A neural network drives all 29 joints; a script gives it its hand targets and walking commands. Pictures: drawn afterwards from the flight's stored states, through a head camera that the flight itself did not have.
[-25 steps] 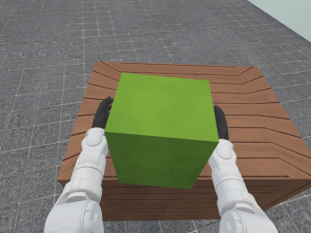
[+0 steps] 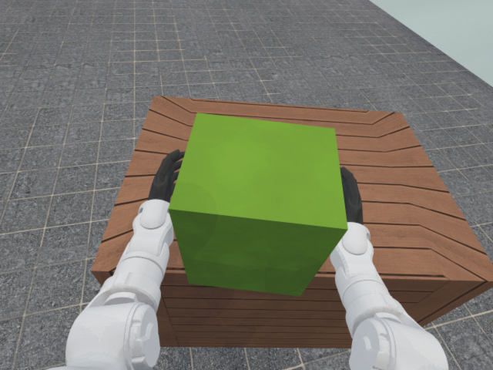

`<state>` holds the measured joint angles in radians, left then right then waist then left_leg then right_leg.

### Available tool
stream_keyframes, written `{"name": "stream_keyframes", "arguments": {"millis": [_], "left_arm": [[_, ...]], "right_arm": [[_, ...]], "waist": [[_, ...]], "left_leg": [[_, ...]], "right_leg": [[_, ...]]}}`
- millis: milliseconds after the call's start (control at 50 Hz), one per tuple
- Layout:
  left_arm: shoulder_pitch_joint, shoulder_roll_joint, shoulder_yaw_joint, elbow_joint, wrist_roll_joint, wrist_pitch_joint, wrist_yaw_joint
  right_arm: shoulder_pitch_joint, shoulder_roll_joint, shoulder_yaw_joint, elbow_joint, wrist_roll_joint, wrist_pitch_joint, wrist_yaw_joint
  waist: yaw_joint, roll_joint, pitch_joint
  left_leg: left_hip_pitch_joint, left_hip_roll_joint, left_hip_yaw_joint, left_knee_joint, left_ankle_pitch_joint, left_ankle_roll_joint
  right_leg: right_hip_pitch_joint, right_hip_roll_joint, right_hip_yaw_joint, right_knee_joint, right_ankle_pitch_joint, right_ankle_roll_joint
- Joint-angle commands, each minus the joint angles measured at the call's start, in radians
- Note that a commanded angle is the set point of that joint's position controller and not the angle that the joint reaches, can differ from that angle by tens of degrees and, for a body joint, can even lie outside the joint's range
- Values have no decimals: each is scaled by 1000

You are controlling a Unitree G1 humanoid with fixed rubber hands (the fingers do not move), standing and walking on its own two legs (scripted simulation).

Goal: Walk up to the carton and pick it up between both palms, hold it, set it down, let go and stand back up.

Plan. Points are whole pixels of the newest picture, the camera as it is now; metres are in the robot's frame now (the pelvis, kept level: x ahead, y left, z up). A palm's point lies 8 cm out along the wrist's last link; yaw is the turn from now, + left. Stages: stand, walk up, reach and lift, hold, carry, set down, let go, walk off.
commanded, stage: reach and lift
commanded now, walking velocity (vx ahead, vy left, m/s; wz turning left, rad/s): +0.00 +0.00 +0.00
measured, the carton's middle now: (254, 214) +0.40 +0.02 +0.02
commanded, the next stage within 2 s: none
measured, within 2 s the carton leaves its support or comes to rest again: neither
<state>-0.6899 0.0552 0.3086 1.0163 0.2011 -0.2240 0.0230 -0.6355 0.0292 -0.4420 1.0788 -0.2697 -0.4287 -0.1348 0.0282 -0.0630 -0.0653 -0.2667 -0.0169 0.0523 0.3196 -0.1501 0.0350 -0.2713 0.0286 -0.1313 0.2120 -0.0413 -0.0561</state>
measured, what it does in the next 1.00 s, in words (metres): stands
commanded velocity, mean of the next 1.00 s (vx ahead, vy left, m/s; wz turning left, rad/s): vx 0.00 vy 0.00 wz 0.00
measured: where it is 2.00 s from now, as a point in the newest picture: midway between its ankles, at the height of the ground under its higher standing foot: outside the picture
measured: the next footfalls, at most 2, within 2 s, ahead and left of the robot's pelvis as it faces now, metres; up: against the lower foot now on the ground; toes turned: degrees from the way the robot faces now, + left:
none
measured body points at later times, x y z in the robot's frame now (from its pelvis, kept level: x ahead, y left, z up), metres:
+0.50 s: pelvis +0.01 -0.01 +0.00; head -0.01 +0.00 +0.45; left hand +0.41 +0.16 +0.12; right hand +0.40 -0.17 +0.12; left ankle +0.00 +0.09 -0.75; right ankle +0.04 -0.08 -0.75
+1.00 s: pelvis -0.01 +0.00 +0.00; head -0.05 +0.03 +0.44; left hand +0.39 +0.17 +0.17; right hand +0.38 -0.16 +0.16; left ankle +0.00 +0.09 -0.75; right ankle +0.04 -0.08 -0.75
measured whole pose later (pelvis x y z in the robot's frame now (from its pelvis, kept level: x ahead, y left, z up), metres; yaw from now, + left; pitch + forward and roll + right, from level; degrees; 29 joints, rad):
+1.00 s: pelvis -0.01 +0.00 +0.00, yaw +2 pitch -7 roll -1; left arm -0.67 0.06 0.26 0.38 0.20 0.56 0.01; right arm -0.68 -0.02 -0.18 0.68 0.09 0.19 -0.14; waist -0.09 -0.06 0.02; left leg -0.06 -0.02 0.01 0.39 -0.21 0.04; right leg -0.05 0.02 -0.17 0.28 -0.11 -0.05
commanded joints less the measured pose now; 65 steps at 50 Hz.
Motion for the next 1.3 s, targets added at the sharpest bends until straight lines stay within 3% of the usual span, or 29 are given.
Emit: {"name": "stream_keyframes", "arguments": {"millis": [0, 120, 240, 380, 500, 600, 680, 880, 1000, 1160, 1280], "left_arm": [[-764, -600, -308, -201, 18, -52, -70], [-783, -631, -375, -257, -43, -5, -58], [-778, -653, -429, -334, -96, 63, -64], [-751, -659, -447, -444, -125, 199, -100], [-693, -635, -445, -607, -122, 376, -128], [-692, -610, -455, -724, -119, 512, -151], [-698, -615, -482, -786, -118, 585, -158], [-718, -651, -527, -827, -114, 707, -138], [-752, -662, -536, -829, -129, 753, -107], [-795, -644, -469, -763, -133, 809, -91], [-868, -631, -442, -740, -151, 828, -83]], "right_arm": [[-746, 510, 352, -163, -83, -74, 139], [-780, 529, 428, -228, -5, -18, 140], [-789, 548, 518, -331, 88, 70, 131], [-822, 582, 625, -475, 203, 202, 111], [-834, 587, 716, -615, 317, 336, 76], [-840, 576, 719, -682, 363, 426, 56], [-849, 543, 688, -718, 375, 462, 56], [-901, 446, 600, -750, 384, 516, 91], [-968, 421, 590, -751, 402, 543, 122], [-1091, 447, 607, -735, 437, 588, 145], [-1158, 486, 614, -707, 465, 631, 143]], "waist": [[7, 106, -613], [9, 122, -716], [-11, 103, -696], [-28, 54, -608], [-39, 29, -522], [-65, 35, -454], [-96, 87, -431], [-159, 156, -393], [-150, 160, -408], [-97, 92, -420], [-77, 67, -450]], "left_leg": [[90, 32, 11, -45, 202, -86], [139, 29, 1, -12, 286, -89], [138, 21, -25, 10, 321, -86], [63, -1, -47, -5, 274, -46], [57, -20, -70, -15, 245, -23], [105, -24, -79, -17, 223, -23], [173, -20, -82, -1, 259, -46], [328, 6, -96, 35, 326, -100], [363, 31, -111, 33, 324, -102], [279, 31, -98, -6, 194, -52], [214, 25, -89, -29, 87, -21]], "right_leg": [[329, -30, 31, 42, 106, 46], [327, -22, 46, 47, 153, 44], [383, -21, 67, 58, 204, 48], [541, -45, 107, 100, 303, 73], [638, -53, 129, 127, 378, 98], [617, -50, 122, 126, 354, 108], [557, -39, 99, 113, 304, 96], [373, -2, 33, 70, 116, 57], [305, 13, 22, 64, 24, 39], [343, 4, 45, 69, -4, 48], [370, -5, 70, 71, -27, 58]]}}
